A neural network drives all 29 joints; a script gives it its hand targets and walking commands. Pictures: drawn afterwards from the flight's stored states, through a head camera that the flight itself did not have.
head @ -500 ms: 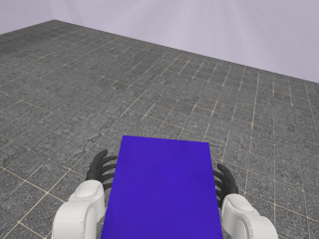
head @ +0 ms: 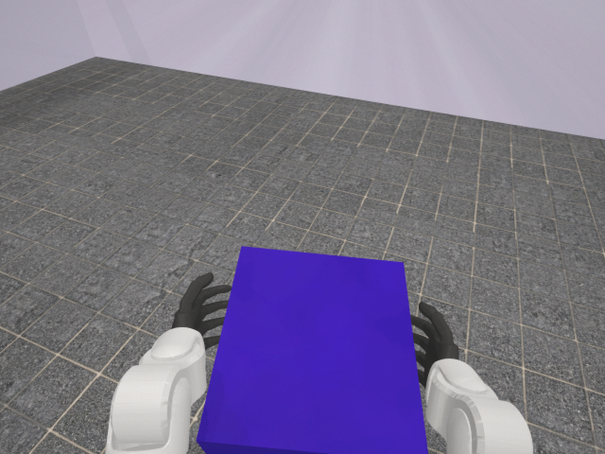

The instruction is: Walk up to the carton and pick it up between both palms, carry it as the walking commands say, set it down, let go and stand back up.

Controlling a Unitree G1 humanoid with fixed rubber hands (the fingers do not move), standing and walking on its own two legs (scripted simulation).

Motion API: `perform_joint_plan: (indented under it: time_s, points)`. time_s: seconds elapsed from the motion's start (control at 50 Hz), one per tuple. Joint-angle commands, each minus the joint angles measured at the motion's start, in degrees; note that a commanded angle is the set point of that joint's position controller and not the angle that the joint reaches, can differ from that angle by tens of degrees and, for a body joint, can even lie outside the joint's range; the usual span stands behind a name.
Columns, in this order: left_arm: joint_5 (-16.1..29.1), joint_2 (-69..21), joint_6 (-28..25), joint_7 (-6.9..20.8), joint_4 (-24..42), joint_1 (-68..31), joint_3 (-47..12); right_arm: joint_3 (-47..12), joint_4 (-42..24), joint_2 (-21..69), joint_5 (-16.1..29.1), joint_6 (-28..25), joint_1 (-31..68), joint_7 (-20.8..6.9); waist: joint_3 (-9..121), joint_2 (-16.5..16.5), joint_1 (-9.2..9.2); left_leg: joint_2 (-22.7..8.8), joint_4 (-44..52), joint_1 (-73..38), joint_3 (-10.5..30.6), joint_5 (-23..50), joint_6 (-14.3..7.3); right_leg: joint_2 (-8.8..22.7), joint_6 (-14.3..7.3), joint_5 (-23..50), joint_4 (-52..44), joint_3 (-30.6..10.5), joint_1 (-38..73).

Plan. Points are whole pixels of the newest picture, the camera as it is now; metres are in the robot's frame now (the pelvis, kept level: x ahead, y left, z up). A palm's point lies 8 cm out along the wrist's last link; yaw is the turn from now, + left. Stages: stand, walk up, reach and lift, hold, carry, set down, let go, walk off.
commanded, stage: carry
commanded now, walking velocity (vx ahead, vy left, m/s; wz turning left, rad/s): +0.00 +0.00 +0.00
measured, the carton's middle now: (309, 376) +0.25 +0.00 +0.02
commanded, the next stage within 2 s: hold in 1.12 s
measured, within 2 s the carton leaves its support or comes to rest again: neither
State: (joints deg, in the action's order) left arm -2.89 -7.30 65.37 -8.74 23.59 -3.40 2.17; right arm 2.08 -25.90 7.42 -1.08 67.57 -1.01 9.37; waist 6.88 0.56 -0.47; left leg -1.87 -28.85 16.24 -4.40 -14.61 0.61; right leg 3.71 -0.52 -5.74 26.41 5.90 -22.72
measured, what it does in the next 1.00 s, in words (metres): stands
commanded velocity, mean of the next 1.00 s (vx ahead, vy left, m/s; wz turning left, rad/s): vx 0.00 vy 0.00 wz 0.00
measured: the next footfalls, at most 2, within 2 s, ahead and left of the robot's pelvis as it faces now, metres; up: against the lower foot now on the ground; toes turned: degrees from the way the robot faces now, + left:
none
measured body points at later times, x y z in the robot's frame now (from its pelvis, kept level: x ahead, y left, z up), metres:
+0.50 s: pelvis +0.03 -0.01 +0.00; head +0.02 -0.01 +0.45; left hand +0.30 +0.14 +0.09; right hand +0.28 -0.15 +0.07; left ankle +0.00 +0.13 -0.73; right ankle +0.09 -0.12 -0.74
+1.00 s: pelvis +0.04 +0.00 +0.00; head +0.01 +0.00 +0.45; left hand +0.29 +0.15 +0.09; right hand +0.28 -0.14 +0.08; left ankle +0.00 +0.13 -0.74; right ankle +0.09 -0.12 -0.74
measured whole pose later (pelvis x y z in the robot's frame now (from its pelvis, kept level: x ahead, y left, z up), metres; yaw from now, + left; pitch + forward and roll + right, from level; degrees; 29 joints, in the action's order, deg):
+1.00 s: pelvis +0.04 +0.00 +0.00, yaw +1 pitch +4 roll +0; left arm -2.8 -7.3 64.4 -8.9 23.9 -2.5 2.1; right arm 2.0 -25.4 7.4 -0.7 66.3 -1.4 9.4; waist 8.5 -0.1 -0.4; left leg -2.8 -30.8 15.9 -3.3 -18.4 1.1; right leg 3.1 -0.4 -10.0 28.7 7.0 -22.2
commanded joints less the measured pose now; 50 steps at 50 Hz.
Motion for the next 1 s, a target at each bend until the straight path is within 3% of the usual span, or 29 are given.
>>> perform_joint_plan:
  time_s: [0.0, 0.04, 0.12, 0.16, 0.2, 0.22, 0.26, 0.34, 0.36, 0.38, 0.4, 0.44, 0.46, 0.48, 0.54, 0.58, 0.64, 0.68, 0.72, 0.74, 0.78, 0.84, 0.86, 0.9, 0.92, 0.98]
  points:
    - [15.8, -49.3, -0.6, 8.0, 3.6, -18.6, -33.8, -36.4, -7.4, 48.5, 14.5, -2.9, 27.9, -7.1, 8.7, -5.6, 0.16, -3.8, 3.3, 0.0, 4.9, -7.2, -1.2, 6.1, -0.8, -12.1, -7.9, -9.0, 5.1]
    - [16.4, -51.1, -0.5, 8.0, 3.7, -18.8, -34.2, -36.8, -8.6, 49.9, 15.5, -3.2, 28.9, -7.1, 9.4, -2.4, 0.36, -4.1, 4.0, -0.5, 6.0, -7.3, -1.4, 6.0, -1.1, -9.5, -7.2, -8.7, 5.5]
    - [16.6, -50.2, -0.8, 8.2, 4.1, -18.4, -34.4, -36.4, -7.6, 49.3, 15.4, -3.2, 26.8, -7.3, 9.7, -2.9, 0.28, -5.8, 5.2, -0.3, 7.6, -3.7, -1.2, 4.5, -1.3, -2.8, -4.0, -6.3, 6.4]
    - [15.9, -49.7, -0.6, 8.0, 3.5, -16.9, -33.7, -36.7, -8.1, 48.6, 15.5, -3.0, 27.1, -7.3, 10.7, -2.7, 0.35, -4.8, 3.2, -0.9, 6.3, -3.5, -1.2, 5.5, -1.6, 1.3, -4.6, -7.7, 7.1]
    - [16.2, -50.3, -0.7, 7.9, 4.7, -17.7, -34.4, -36.4, -8.3, 49.1, 16.1, -3.3, 27.4, -7.6, 10.6, 0.3, 0.33, -5.3, 4.1, -1.4, 7.0, -2.2, -0.9, 5.1, -1.7, 1.4, -3.6, -7.3, 6.5]
    - [16.0, -49.6, -0.7, 8.0, 4.1, -16.7, -34.0, -36.5, -8.4, 48.5, 15.9, -3.3, 26.7, -7.5, 9.6, -1.4, 0.38, -5.4, 4.2, -0.3, 6.6, -1.0, -0.6, 5.0, -1.4, 1.4, -3.6, -5.9, 7.2]
    - [15.4, -48.9, -0.6, 7.7, 3.8, -17.0, -34.1, -36.1, -7.1, 48.0, 15.8, -3.2, 26.5, -7.6, 9.5, 0.0, 0.05, -6.0, 4.9, -0.8, 6.7, 0.6, -1.0, 5.0, -1.1, 1.8, -2.9, -5.9, 5.9]
    - [16.3, -50.0, -1.2, 8.0, 4.9, -17.9, -34.8, -36.8, -8.5, 49.2, 16.1, -3.7, 27.5, -7.7, 11.4, -1.6, 0.13, -6.1, 3.2, -2.4, 6.5, 3.8, -0.7, 5.0, -1.2, 5.0, -2.8, -5.8, 7.5]
    - [16.2, -50.1, -1.2, 8.0, 5.0, -18.3, -34.9, -36.8, -8.1, 49.1, 15.7, -3.6, 27.2, -7.6, 11.0, -0.3, 0.18, -6.2, 2.8, -2.1, 6.2, 5.6, -0.5, 4.9, -1.1, 6.5, -2.4, -5.3, 7.8]
    - [16.3, -50.5, -1.5, 8.0, 5.2, -18.1, -35.1, -37.0, -8.5, 49.3, 15.9, -3.8, 27.3, -7.8, 12.2, -1.3, 0.23, -6.0, 2.8, -2.6, 6.3, 5.8, -0.6, 5.3, -1.4, 7.4, -2.1, -5.5, 8.2]
    - [15.9, -50.4, -1.3, 7.8, 4.8, -17.2, -35.0, -36.8, -8.8, 48.9, 16.2, -4.0, 27.6, -7.8, 12.1, 0.8, 0.1, -6.3, 2.9, -3.4, 6.3, 7.7, -0.4, 5.3, -1.5, 7.3, -1.3, -5.0, 7.6]
    - [15.3, -49.4, -1.1, 7.7, 3.8, -15.8, -34.1, -36.7, -8.3, 48.0, 16.2, -3.5, 27.1, -7.8, 11.7, -0.5, 0.03, -6.4, 3.0, -3.9, 6.2, 7.6, -0.6, 4.9, -1.3, 5.8, -1.8, -4.8, 6.3]
    - [15.8, -49.0, -1.1, 7.8, 4.9, -16.8, -34.6, -36.1, -7.4, 48.2, 15.6, -3.6, 26.0, -7.7, 12.6, 0.4, 0.11, -6.4, 2.2, -3.5, 6.1, 8.9, -0.5, 4.8, -1.2, 7.5, -1.6, -4.9, 7.7]
    - [16.3, -49.8, -1.4, 7.9, 4.8, -17.3, -35.2, -36.3, -8.1, 48.3, 15.3, -3.8, 26.3, -7.6, 12.9, -1.8, 0.27, -6.2, 1.6, -4.1, 5.5, 9.2, -0.3, 5.2, -1.0, 9.7, -1.3, -4.6, 7.9]
    - [16.2, -49.7, -1.2, 8.0, 4.6, -16.8, -35.0, -36.3, -8.0, 48.3, 15.0, -3.5, 26.1, -7.3, 12.5, -3.0, 0.28, -6.2, 0.6, -2.7, 5.5, 10.9, 0.3, 5.2, -1.0, 13.2, -1.0, -4.3, 9.0]
    - [16.0, -49.0, -0.9, 7.9, 4.9, -17.0, -34.9, -35.9, -7.8, 47.6, 15.3, -3.3, 25.6, -7.6, 11.0, 0.5, 0.14, -6.0, 1.9, -3.2, 5.7, 9.4, 0.1, 4.9, -1.0, 8.2, -1.3, -4.8, 7.3]
    - [15.8, -49.0, -1.1, 7.9, 4.0, -15.6, -34.5, -35.9, -7.9, 47.5, 15.2, -3.5, 26.2, -7.4, 11.7, -1.3, 0.41, -6.0, 1.7, -3.4, 5.9, 8.6, -0.3, 5.1, -1.2, 8.4, -1.3, -4.6, 7.2]
    - [16.6, -50.4, -1.6, 8.1, 6.9, -19.0, -35.9, -36.7, -8.9, 49.5, 15.7, -4.0, 27.3, -7.7, 12.8, 0.5, 0.16, -6.0, 1.1, -3.0, 6.3, 11.0, -0.6, 5.5, -1.1, 10.3, -0.6, -4.6, 8.1]
    - [16.2, -49.3, -1.4, 7.8, 5.9, -18.0, -35.3, -36.2, -7.6, 48.2, 15.4, -3.6, 26.1, -7.7, 11.4, -1.3, 0.39, -5.8, 1.0, -2.7, 5.3, 8.9, 0.0, 5.3, -1.1, 10.1, -0.7, -4.4, 7.6]
    - [16.1, -48.6, -1.3, 7.8, 5.4, -17.7, -35.5, -35.2, -7.7, 46.7, 15.0, -3.8, 25.5, -7.6, 11.2, 0.8, 0.22, -6.3, 2.2, -2.7, 6.0, 9.1, -0.2, 4.6, -1.0, 6.6, 0.0, -4.0, 6.6]
    - [15.2, -48.1, -0.9, 7.6, 3.0, -15.2, -34.1, -35.4, -7.0, 46.4, 14.7, -3.5, 25.8, -7.3, 11.4, -1.8, 0.25, -6.1, 1.6, -2.8, 5.9, 9.5, -0.9, 4.5, -1.0, 7.3, -0.5, -4.1, 7.0]
    - [14.8, -47.9, -1.0, 7.7, 3.6, -16.7, -33.8, -35.9, -6.8, 47.1, 15.1, -3.6, 27.5, -7.6, 10.5, -1.2, -0.12, -6.3, 3.6, -1.1, 6.3, 5.7, -0.6, 4.3, -1.4, 4.0, -0.5, -3.9, 7.3]
    - [15.8, -48.7, -0.9, 7.7, 4.9, -17.4, -34.8, -35.7, -7.4, 47.5, 15.4, -3.5, 26.9, -7.4, 9.8, 0.9, 0.15, -6.5, 3.8, -0.2, 6.7, 6.0, -0.8, 4.5, -1.1, 4.1, -1.2, -4.5, 6.8]
    - [15.3, -47.9, -1.0, 7.7, 4.0, -18.0, -34.0, -35.7, -7.1, 46.6, 14.9, -3.5, 28.1, -7.3, 9.3, -2.0, 0.16, -6.1, 3.4, -0.5, 5.5, 2.5, -0.3, 4.4, -1.2, 2.6, -1.9, -4.4, 7.0]
    - [15.8, -48.5, -1.0, 7.7, 4.2, -17.6, -34.4, -35.3, -7.2, 46.9, 14.9, -3.7, 27.7, -7.2, 10.2, 0.6, 0.15, -5.8, 3.1, -1.1, 5.9, 3.6, -0.8, 4.3, -1.2, 3.3, -1.4, -4.9, 6.5]
    - [16.3, -48.8, -1.0, 7.7, 5.7, -19.1, -35.1, -35.1, -7.4, 47.2, 15.0, -3.6, 27.3, -7.2, 8.0, 1.2, 0.05, -5.7, 5.3, 1.3, 6.6, -0.2, -1.0, 4.1, -0.9, -1.3, -1.9, -5.0, 5.9]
